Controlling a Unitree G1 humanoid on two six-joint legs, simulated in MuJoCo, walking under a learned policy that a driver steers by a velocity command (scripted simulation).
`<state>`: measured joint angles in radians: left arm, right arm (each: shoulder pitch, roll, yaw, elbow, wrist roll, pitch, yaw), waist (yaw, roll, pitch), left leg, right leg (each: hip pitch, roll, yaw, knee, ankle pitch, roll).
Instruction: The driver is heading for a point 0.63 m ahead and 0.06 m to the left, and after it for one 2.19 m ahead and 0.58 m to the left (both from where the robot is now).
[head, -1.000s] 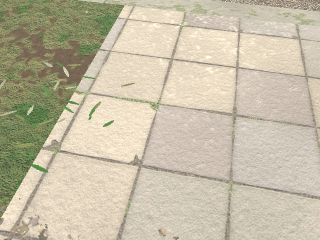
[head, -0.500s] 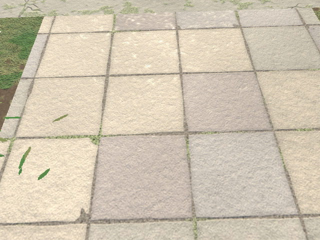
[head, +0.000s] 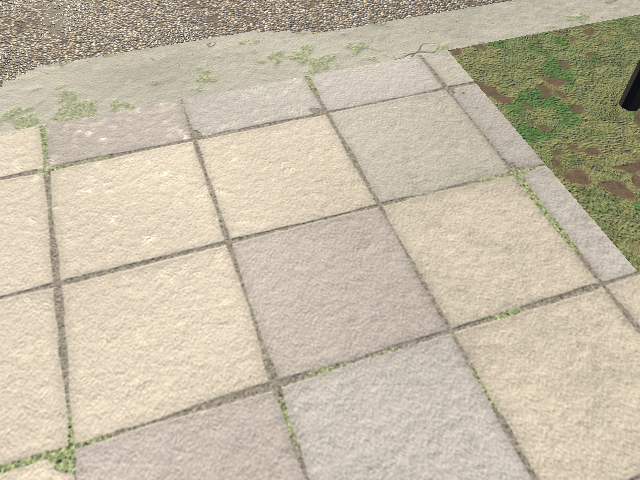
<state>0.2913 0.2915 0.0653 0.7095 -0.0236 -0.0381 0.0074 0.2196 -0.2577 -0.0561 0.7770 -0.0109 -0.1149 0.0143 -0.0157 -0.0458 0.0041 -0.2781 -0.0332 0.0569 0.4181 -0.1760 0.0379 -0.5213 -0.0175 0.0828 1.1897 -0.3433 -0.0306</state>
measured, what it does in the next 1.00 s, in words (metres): walks ahead: right foot, then left foot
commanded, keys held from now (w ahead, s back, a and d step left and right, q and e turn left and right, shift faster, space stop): w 0.44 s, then w+q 0.54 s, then q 0.02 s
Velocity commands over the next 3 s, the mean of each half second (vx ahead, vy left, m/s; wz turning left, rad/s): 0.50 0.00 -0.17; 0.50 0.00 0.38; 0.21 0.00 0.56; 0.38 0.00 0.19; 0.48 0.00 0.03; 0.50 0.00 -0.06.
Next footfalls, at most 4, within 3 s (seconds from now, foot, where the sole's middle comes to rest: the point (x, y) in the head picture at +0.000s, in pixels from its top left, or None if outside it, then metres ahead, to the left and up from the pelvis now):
0.34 right None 0.33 -0.16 -0.78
0.90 left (282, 417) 0.62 0.08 -0.78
1.36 right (330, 318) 0.88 -0.03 -0.78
1.74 left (250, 381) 0.71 0.16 -0.78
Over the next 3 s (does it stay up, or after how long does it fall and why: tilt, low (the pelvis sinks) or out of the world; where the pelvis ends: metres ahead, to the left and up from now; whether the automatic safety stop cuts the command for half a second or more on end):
stays up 1.26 0.41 0.01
